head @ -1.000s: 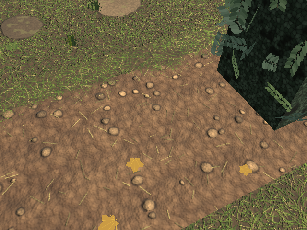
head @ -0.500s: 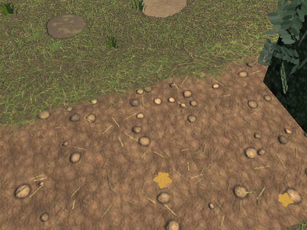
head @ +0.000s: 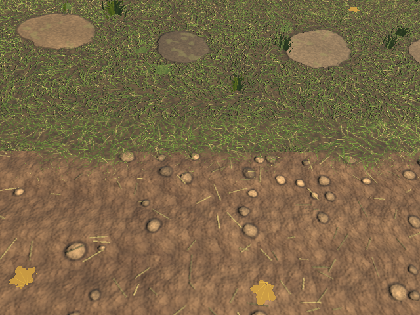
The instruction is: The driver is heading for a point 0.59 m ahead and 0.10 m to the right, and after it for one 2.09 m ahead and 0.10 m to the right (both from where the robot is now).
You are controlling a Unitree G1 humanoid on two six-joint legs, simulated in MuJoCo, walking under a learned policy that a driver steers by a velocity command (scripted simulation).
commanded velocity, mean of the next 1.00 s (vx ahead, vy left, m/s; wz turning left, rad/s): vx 0.41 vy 0.00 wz -0.03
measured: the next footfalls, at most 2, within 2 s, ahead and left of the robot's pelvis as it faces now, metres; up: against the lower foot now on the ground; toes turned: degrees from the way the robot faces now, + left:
right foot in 0.16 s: +0.21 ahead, -0.13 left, +0.00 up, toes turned +5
left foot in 0.66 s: +0.49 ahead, +0.09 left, +0.00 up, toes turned +6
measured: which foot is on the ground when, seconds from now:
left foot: down 0.00-0.16, up 0.18-0.64, down 0.66-1.00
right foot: up 0.00-0.14, down 0.16-0.66, up 0.68-1.00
